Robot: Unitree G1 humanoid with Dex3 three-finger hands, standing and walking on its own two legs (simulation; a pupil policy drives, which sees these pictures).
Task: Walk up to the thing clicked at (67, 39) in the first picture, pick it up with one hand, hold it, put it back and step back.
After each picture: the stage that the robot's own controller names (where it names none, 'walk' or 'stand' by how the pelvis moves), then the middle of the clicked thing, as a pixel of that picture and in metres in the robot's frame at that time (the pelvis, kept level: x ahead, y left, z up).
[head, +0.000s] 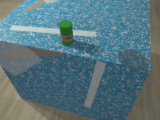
stand; (66, 33) +0.68 +0.11 +0.00
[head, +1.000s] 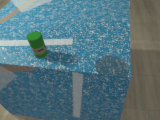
walk; (37, 45) +0.58 +0.25 +0.02
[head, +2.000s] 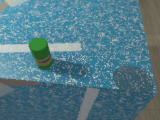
stand; (41, 54) +0.46 +0.19 +0.03
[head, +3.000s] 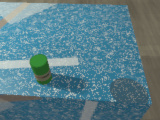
stand; (41, 69) +0.43 +0.19 +0.00
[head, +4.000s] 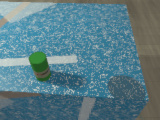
stand; (40, 67) +0.45 +0.19 +0.00
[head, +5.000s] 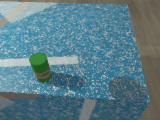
stand; (41, 68) +0.44 +0.19 +0.00
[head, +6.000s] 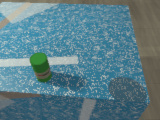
stand; (41, 67) +0.45 +0.19 +0.00
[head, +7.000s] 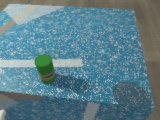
rise first; (45, 69) +0.44 +0.19 +0.00
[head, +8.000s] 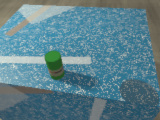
go down; (55, 65) +0.46 +0.17 +0.01
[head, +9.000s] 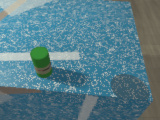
go down; (42, 62) +0.46 +0.17 +0.02
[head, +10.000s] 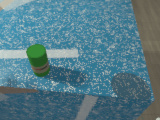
go down; (39, 61) +0.45 +0.16 +0.03
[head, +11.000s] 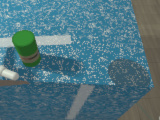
close in; (27, 49) +0.45 +0.17 +0.06
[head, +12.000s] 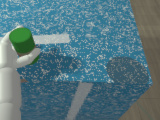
close; (25, 47) +0.46 +0.18 +0.07
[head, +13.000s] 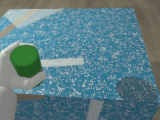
lift; (29, 67) +0.32 +0.16 +0.19
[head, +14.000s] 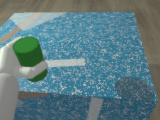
lift; (32, 60) +0.33 +0.16 +0.20
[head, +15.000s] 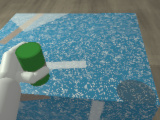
hold; (34, 65) +0.33 +0.16 +0.19
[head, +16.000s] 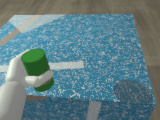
hold; (38, 70) +0.33 +0.15 +0.16
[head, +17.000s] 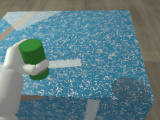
crouch; (35, 60) +0.37 +0.16 +0.17
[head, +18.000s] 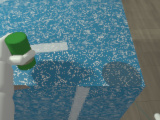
lower; (21, 51) +0.45 +0.19 +0.08
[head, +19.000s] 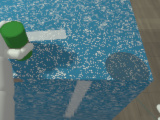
lower; (18, 42) +0.47 +0.19 +0.08
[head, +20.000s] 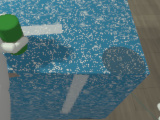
lower; (12, 36) +0.49 +0.19 +0.09
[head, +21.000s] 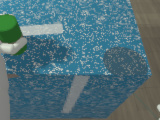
lower; (11, 36) +0.48 +0.19 +0.09
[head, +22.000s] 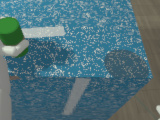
loosen; (13, 38) +0.48 +0.19 +0.08
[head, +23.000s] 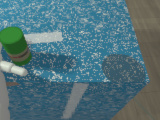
withdraw; (16, 47) +0.46 +0.18 +0.08
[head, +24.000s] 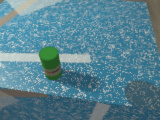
sink last; (51, 64) +0.42 +0.16 +0.06
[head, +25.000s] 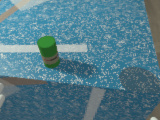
stand; (49, 52) +0.47 +0.17 +0.06
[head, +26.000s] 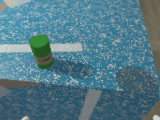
stand; (42, 52) +0.46 +0.17 +0.07
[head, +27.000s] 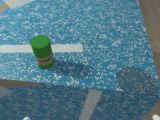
stand; (43, 53) +0.46 +0.17 +0.07
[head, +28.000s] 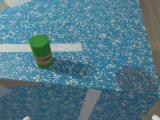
stand; (42, 52) +0.46 +0.17 +0.07
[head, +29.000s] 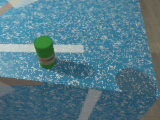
stand; (45, 53) +0.46 +0.17 +0.05
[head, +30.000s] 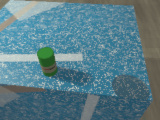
walk; (47, 62) +0.47 +0.17 +0.01
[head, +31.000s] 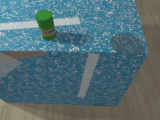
walk; (46, 25) +0.60 +0.18 +0.02
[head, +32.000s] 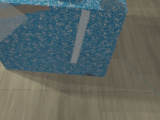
walk; out of the picture +0.91 +0.18 +0.02
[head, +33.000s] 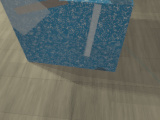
stand; out of the picture +1.10 +0.13 +0.02
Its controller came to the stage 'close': yes
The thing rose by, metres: 0.19
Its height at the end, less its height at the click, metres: +0.00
